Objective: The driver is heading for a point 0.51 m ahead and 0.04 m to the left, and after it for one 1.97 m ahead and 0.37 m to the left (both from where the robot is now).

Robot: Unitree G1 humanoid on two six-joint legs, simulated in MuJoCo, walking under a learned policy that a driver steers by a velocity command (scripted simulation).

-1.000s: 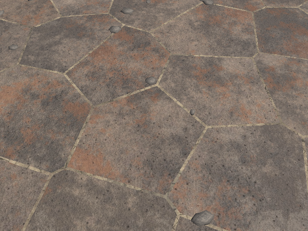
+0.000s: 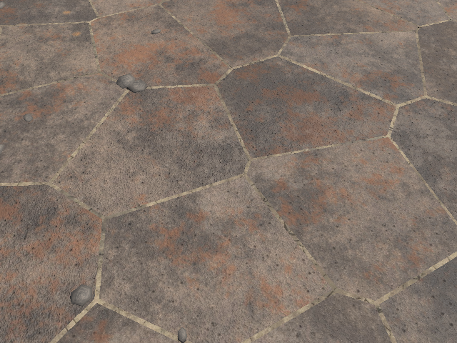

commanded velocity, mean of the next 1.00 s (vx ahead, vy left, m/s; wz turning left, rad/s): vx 0.50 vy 0.00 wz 0.18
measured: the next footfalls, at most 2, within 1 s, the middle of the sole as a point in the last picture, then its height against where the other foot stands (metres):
right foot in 0.40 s outside the picture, level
left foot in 0.94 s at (200, 291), level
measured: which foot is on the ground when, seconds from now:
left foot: down 0.00-0.42, up 0.44-0.92, down 0.94-1.00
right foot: up 0.00-0.38, down 0.40-0.96, up 0.98-1.00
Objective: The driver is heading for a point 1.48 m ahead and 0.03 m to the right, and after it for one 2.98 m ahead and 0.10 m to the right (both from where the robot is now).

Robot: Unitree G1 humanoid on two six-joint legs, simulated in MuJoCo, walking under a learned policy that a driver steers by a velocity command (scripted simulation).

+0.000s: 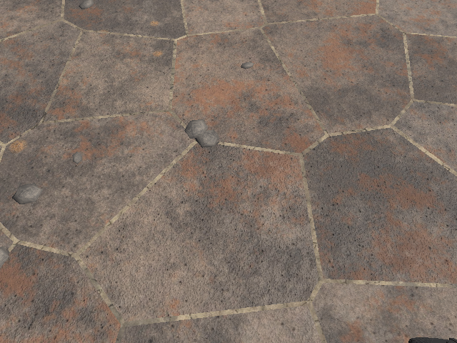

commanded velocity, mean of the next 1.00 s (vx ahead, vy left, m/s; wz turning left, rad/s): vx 0.50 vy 0.00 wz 0.20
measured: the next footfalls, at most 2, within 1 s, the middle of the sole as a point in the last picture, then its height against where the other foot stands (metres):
right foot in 0.44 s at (285, 341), level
left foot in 0.98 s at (190, 253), level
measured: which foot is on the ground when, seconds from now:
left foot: down 0.00-0.46, up 0.48-0.96, down 0.98-1.00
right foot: up 0.00-0.42, down 0.44-0.98, up 1.00-1.00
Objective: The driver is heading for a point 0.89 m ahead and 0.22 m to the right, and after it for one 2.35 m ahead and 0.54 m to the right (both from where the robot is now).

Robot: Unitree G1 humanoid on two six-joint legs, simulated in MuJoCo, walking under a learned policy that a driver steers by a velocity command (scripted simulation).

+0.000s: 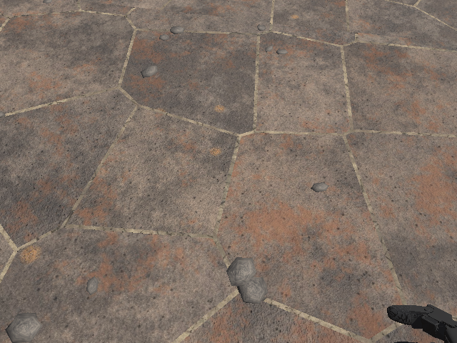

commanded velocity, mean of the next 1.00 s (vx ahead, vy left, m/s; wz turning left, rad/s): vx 0.50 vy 0.00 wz -0.36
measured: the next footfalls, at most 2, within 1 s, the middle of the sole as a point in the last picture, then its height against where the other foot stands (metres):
right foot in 0.52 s outside the picture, level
left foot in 1.00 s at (271, 247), level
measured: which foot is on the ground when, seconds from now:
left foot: down 0.00-0.52, up 0.54-0.98, down 1.00-1.00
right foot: up 0.00-0.50, down 0.52-1.00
